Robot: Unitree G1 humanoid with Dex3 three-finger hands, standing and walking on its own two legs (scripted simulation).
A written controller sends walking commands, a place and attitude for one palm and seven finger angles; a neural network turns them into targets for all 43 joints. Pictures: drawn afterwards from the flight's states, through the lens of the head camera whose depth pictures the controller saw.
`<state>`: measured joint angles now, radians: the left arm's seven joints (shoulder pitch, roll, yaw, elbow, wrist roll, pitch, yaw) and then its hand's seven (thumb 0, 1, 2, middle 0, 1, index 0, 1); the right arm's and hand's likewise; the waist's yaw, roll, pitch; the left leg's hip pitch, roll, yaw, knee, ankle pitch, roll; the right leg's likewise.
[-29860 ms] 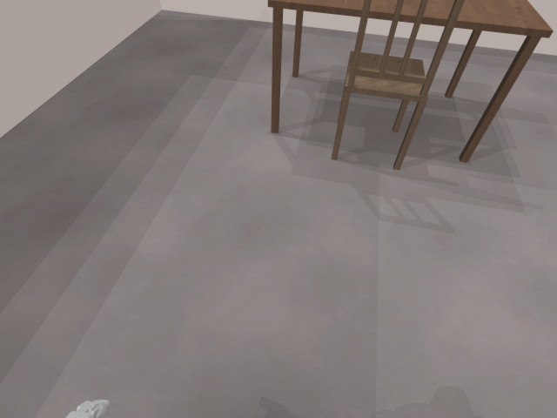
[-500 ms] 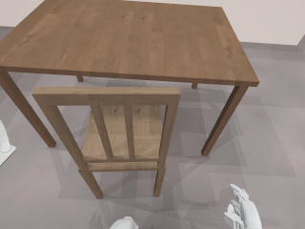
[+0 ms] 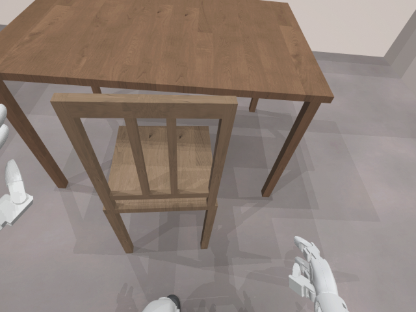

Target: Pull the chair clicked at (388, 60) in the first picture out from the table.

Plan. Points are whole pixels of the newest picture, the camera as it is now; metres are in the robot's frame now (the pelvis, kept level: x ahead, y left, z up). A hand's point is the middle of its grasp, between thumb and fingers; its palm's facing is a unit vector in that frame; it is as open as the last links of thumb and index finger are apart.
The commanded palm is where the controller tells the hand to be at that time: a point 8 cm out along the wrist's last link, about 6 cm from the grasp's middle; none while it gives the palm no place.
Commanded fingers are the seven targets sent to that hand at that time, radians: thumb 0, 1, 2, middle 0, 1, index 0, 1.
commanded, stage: stop stepping back and stand still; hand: left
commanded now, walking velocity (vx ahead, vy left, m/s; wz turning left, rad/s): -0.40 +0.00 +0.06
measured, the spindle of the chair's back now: (139, 160) +0.46 +0.23 -0.07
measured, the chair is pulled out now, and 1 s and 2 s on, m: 0.16 0.16 0.16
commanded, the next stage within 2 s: let the arm hang, fingers relaxed in 0.74 s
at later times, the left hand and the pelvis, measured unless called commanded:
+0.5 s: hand out of the picture +0.12 +0.26 +0.18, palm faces +0.46 -0.79 -0.41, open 7.4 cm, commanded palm +0.06 +0.29 +0.19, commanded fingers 0.00 0.90 0.90 -0.20 -0.30 -0.20 -0.30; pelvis -0.06 -0.01 +0.01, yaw +2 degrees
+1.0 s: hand (65, 303) +0.12 +0.27 -0.06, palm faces +0.15 -0.90 -0.40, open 7.4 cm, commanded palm none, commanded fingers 0.00 0.90 0.90 -0.20 -0.30 -0.20 -0.30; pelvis -0.05 +0.01 +0.00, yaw +4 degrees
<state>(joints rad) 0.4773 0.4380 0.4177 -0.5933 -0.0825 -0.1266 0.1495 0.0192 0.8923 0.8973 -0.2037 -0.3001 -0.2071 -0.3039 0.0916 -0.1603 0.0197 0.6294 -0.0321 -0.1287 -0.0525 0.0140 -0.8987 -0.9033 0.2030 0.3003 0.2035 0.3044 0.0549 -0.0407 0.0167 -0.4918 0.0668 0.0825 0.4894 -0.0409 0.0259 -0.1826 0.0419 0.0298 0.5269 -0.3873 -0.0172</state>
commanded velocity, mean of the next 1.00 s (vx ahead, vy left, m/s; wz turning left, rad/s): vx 0.08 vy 0.01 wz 0.00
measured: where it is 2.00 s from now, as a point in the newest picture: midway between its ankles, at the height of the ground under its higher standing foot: outside the picture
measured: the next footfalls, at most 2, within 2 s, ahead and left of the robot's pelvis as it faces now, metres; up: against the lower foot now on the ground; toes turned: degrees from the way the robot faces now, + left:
left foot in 0.18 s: +0.06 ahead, +0.10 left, +0.00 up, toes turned +2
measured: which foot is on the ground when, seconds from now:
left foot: down 0.00-0.04, up 0.06-0.16, down 0.18-1.00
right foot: down 0.00-1.00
